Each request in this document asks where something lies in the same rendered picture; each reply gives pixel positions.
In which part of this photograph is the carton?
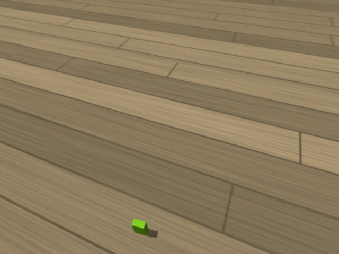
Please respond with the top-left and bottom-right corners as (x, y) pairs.
(132, 219), (148, 236)

